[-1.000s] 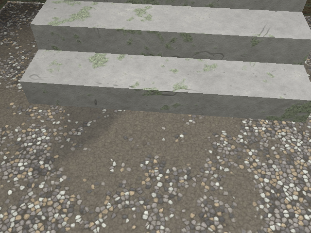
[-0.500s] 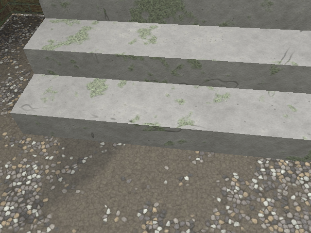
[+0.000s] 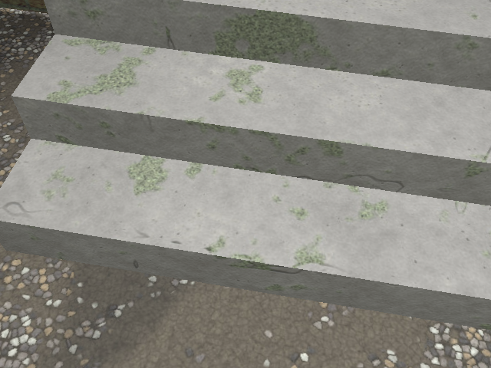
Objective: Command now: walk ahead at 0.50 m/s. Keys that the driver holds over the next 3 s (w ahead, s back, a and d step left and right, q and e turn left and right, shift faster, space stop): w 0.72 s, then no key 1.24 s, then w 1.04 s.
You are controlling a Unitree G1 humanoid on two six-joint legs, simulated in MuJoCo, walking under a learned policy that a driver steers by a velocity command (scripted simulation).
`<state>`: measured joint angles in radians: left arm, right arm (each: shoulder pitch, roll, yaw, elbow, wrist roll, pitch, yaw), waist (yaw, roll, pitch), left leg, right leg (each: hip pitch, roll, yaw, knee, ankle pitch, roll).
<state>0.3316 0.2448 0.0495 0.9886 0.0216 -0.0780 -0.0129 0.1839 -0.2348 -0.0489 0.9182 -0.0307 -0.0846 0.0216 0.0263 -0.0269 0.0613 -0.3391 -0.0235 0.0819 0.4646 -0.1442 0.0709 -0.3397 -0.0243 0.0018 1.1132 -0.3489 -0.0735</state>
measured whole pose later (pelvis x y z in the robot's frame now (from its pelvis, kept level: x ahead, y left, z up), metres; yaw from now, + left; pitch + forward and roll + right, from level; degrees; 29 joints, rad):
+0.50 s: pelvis +0.25 -0.04 +0.00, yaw +0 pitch +0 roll +1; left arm 0.10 0.21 0.05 0.92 0.03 -0.09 -0.01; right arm 0.35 -0.21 -0.03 1.04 -0.01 -0.09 0.00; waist -0.04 0.02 0.05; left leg -0.21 -0.01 0.02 0.96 -0.40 0.07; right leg -0.35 0.01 -0.10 0.50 -0.15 -0.08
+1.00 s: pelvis +0.42 -0.02 +0.00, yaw +0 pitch -1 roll +0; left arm 0.29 0.16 0.01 1.06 0.02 -0.03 0.03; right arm 0.24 -0.13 0.01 1.04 -0.02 -0.07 -0.05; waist 0.01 -0.04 0.03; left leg -0.26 -0.03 0.10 0.45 -0.17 0.08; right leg -0.30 0.01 -0.03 0.96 -0.51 0.00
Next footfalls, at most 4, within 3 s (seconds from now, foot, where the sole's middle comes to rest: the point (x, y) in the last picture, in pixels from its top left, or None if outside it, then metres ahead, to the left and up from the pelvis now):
0.42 right None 0.36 -0.12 -0.77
0.88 left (231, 343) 0.51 0.05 -0.77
1.16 right None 0.46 -0.15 -0.77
2.68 right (321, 224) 0.79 -0.18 -0.60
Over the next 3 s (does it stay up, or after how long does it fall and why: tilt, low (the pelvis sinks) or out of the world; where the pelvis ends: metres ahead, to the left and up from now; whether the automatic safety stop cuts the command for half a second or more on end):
stays up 0.80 -0.11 0.17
